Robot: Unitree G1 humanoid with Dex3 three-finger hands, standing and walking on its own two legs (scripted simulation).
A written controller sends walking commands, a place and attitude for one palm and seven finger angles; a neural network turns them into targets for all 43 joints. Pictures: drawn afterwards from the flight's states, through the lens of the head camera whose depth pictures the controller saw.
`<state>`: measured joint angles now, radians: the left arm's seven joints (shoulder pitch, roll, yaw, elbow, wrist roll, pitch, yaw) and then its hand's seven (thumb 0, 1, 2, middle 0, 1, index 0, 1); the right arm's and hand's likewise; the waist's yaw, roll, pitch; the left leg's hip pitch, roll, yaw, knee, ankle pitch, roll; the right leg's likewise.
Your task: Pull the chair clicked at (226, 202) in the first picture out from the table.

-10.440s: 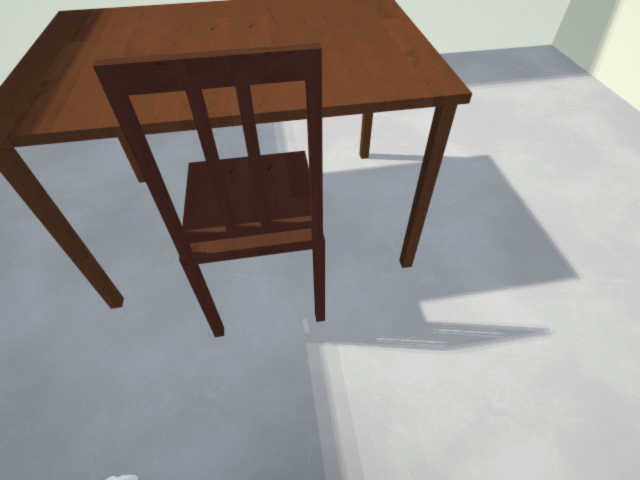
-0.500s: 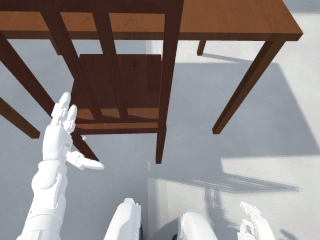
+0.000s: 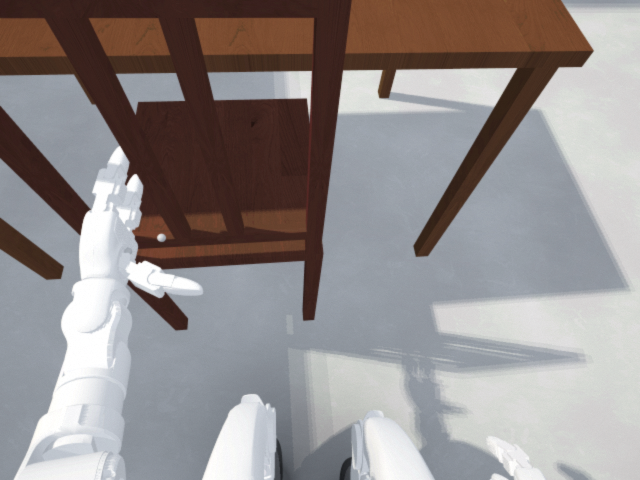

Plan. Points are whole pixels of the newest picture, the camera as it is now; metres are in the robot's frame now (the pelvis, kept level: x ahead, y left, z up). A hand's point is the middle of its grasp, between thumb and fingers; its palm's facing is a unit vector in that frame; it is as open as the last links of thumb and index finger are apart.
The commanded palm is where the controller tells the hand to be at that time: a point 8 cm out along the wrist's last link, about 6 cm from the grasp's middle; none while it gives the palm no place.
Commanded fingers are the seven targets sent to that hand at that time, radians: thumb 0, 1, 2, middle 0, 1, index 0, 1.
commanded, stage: push the fingers through the gap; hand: left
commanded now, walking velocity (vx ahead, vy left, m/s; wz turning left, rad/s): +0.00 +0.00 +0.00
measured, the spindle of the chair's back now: (143, 160) +0.49 +0.23 +0.06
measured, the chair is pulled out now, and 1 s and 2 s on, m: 0.00 0.00 0.00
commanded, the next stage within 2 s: hook a spindle and tug to test in 0.94 s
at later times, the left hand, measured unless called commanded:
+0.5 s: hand (169, 201) +0.45 +0.20 +0.02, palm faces +0.09 -1.00 -0.04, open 16.9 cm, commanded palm +0.43 +0.24 +0.02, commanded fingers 0.00 -0.50 0.30 -0.06 -0.08 -0.06 -0.08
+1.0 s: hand (167, 198) +0.45 +0.20 +0.02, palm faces +0.09 -0.99 -0.05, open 16.9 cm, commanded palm +0.43 +0.24 +0.02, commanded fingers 0.00 -0.50 0.30 -0.06 -0.08 -0.06 -0.08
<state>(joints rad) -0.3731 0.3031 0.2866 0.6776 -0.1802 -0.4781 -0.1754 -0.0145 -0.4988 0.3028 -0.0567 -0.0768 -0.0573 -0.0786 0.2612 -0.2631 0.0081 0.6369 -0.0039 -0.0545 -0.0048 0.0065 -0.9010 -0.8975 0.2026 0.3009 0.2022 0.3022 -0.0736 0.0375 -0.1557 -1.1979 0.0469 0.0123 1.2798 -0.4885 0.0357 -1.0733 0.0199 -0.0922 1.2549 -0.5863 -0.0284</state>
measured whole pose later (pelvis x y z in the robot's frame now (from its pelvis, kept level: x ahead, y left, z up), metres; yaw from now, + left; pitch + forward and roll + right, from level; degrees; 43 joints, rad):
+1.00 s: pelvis +0.00 +0.00 +0.00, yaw -1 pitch +25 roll -4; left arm -0.61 0.38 0.36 0.92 -0.12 -0.51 -0.17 -0.01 -0.50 0.30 -0.06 -0.08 -0.06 -0.08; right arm 0.28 -0.26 0.02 0.65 -0.02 0.03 0.02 0.00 -0.90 -0.90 0.20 0.30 0.20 0.30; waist -0.11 0.04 -0.15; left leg -1.25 0.05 0.01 1.29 -0.49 0.03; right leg -1.12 0.03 -0.09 1.26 -0.58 -0.03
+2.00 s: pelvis +0.01 +0.01 +0.00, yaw -1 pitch +25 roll -4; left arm -0.57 0.34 0.34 0.88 -0.14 -0.51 -0.12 0.01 0.67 0.79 -0.41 -1.37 -0.39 -1.40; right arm 0.28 -0.25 0.01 0.64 -0.02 0.04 0.03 0.00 -0.90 -0.90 0.20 0.30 0.20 0.30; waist -0.11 0.04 -0.16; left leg -1.22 0.05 0.01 1.28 -0.50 0.04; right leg -1.09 0.03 -0.08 1.24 -0.58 -0.02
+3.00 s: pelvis +0.02 +0.00 +0.10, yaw +0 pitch +11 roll -2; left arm -0.45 0.22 0.14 0.98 -0.07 -0.27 0.11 0.06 0.69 0.74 -0.27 -1.07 -0.44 -1.45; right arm 0.27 -0.25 0.01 0.63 0.05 0.13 -0.09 0.00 -0.90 -0.90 0.20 0.30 0.20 0.30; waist -0.07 0.01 -0.01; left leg -0.61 0.02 0.05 0.71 -0.28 0.04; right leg -0.51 0.02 -0.04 0.68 -0.35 -0.01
